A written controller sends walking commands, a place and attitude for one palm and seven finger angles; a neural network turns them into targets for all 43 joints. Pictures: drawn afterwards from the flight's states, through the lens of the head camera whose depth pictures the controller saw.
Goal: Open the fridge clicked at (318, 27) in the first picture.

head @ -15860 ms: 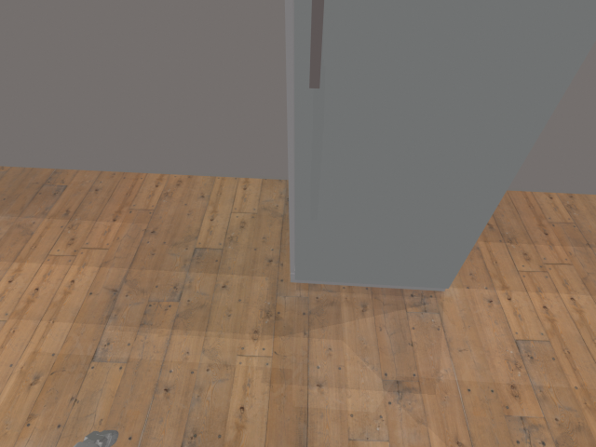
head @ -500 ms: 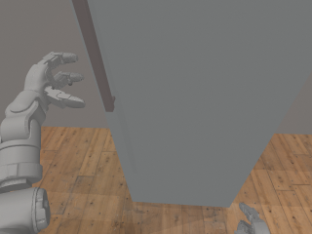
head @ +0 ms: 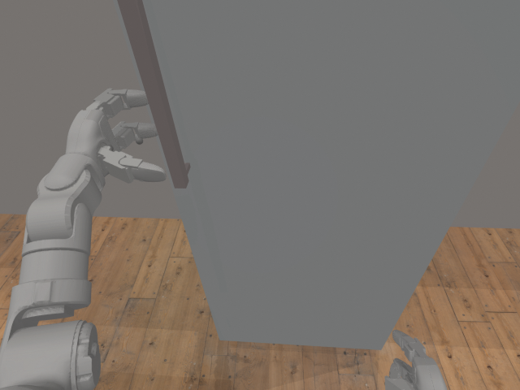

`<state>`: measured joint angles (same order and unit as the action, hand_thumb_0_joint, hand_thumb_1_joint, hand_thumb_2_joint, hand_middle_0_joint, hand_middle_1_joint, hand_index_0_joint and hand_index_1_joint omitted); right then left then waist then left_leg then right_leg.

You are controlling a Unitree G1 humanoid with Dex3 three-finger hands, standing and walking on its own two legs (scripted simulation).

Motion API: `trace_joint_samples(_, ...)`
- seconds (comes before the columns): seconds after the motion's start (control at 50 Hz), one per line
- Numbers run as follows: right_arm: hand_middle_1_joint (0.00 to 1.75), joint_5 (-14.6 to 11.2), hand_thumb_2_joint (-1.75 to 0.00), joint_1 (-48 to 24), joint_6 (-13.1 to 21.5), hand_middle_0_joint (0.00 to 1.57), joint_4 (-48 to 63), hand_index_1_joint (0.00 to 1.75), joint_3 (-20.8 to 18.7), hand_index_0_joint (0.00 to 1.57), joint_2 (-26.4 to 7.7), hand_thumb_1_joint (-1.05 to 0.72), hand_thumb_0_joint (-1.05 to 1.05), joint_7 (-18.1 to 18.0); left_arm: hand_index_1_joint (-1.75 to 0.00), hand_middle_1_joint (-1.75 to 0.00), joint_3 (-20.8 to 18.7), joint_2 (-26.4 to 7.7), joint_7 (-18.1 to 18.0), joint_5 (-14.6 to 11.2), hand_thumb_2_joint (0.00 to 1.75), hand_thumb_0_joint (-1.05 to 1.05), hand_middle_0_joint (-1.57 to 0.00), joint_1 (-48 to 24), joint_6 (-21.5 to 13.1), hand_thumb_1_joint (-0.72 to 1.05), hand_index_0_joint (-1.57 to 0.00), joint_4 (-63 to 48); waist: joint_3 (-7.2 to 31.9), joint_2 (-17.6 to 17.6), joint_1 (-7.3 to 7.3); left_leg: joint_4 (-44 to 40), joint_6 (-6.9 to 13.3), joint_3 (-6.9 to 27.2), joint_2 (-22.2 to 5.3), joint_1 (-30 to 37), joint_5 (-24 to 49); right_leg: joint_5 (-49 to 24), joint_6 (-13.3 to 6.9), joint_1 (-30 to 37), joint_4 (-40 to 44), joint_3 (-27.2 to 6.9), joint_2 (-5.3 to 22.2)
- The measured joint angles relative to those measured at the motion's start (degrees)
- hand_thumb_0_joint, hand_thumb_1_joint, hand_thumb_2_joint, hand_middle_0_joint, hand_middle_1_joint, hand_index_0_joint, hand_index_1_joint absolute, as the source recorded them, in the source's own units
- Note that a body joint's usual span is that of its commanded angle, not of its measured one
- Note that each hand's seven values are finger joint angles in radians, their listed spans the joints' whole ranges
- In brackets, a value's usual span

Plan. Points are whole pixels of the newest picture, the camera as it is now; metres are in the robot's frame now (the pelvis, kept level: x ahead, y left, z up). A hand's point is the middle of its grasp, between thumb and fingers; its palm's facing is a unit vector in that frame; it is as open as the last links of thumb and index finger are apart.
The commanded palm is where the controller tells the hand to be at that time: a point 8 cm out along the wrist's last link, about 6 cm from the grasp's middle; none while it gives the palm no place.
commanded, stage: feel for the door with the fingertips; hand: left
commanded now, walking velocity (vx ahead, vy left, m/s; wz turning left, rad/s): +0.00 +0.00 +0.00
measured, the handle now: (162, 95) +0.45 +0.17 +0.27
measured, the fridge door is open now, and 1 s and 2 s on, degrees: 0 0 0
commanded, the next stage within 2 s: slide the fingers in behind the handle in 0.26 s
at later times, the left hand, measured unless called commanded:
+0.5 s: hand (140, 131) +0.41 +0.20 +0.24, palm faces +0.01 -1.00 -0.02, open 13.6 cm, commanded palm +0.38 +0.25 +0.24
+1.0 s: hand (151, 136) +0.39 +0.17 +0.24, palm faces +0.01 -1.00 -0.02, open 14.0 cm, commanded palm +0.36 +0.22 +0.24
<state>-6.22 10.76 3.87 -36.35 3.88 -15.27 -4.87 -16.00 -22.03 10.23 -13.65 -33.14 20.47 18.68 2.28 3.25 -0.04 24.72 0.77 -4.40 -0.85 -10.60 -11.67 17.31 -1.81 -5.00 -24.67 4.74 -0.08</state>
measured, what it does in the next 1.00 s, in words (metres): stands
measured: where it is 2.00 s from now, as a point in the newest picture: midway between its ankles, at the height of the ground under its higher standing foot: outside the picture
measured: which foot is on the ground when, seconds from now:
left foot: down 0.00-1.00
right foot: down 0.00-1.00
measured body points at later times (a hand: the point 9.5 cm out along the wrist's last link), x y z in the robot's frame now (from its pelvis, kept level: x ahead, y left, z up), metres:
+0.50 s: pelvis +0.00 +0.00 +0.00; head -0.02 -0.02 +0.45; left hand +0.40 +0.25 +0.24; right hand +0.14 -0.25 -0.10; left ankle +0.02 +0.11 -0.74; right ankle -0.04 -0.09 -0.74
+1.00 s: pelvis +0.00 +0.01 +0.00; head -0.02 -0.01 +0.45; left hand +0.38 +0.23 +0.24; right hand +0.18 -0.22 -0.08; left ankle +0.02 +0.11 -0.74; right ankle -0.04 -0.09 -0.74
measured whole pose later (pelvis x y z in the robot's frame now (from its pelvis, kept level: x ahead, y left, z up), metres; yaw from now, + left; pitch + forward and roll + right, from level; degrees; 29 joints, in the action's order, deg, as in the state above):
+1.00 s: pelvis +0.00 +0.01 +0.00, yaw +0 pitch -2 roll +0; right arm -6.0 10.0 3.9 -36.5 3.6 -14.9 -4.6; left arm -13.0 -19.1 7.8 -13.2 -36.0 20.6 18.7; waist 2.0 3.1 0.4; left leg 24.9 1.4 -4.5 -0.3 -11.2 -11.8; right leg 17.1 -1.2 -5.4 -24.5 4.6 0.4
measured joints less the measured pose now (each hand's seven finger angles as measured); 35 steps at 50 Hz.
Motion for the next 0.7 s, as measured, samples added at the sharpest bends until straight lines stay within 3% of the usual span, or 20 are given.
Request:
trace_joint_samples(0.14, 0.30, -0.34, -0.90, -0.02, 0.35, 0.20, -0.77, 0.30, -0.46, 0.20, -0.83, -0.90, 0.01, -0.61, -1.20, -1.20, 1.65, -0.94, 0.74, 0.07, 0.30, -0.01, -0.30, -3.60, -0.63, -0.50, -0.30, 4.22, -0.40, 0.05, 0.44, 0.44, -0.06, 0.92, 0.12, -0.72, 0.13, -0.01, -0.12, -0.17, -0.02, 0.91, 0.04)
trace_joint_samples(0.28, 0.30, -0.23, -0.90, 0.65, 0.36, 0.20, -1.49, 0.30, -0.68, 0.20, -0.80, -0.90, 0.01, -0.59, -1.20, -1.20, 1.36, -1.60, 1.10, 0.34, 0.30, -0.01, -0.30, -7.24, -2.45, -0.50, -0.30, 10.49, -0.36, -0.25, -0.43, 0.23, -0.02, 0.77, 0.09, -1.51, 0.31, -0.17, -0.11, -1.12, 0.03, 0.74, 0.01)
trace_joint_samples(0.5, 0.30, -0.27, -0.90, 3.93, 0.29, 0.20, -2.27, 0.30, -1.17, 0.20, -1.15, -0.90, 0.01, -0.37, -1.23, -1.27, 0.04, -2.65, 2.95, 0.36, 0.30, -0.01, -0.38, -7.40, -5.04, -0.50, -0.37, 12.91, -0.16, -0.23, -0.89, 0.30, 0.21, 0.24, 0.00, -1.82, 0.05, -0.38, 0.12, -1.46, 0.35, 0.17, -0.04)
trace_joint_samples(0.7, 0.30, -0.24, -0.90, 3.97, 0.56, 0.20, -0.83, 0.30, -1.26, 0.20, -0.97, -0.90, 0.01, 0.04, -1.21, -1.23, -0.73, -1.70, 1.85, 0.45, 0.30, -0.01, -0.35, -3.87, -4.06, -0.50, -0.33, 7.75, -0.18, -0.05, -1.09, 0.12, 0.47, -0.59, 0.04, -1.28, -0.09, -0.51, 0.40, -1.29, 0.39, -0.68, 0.06)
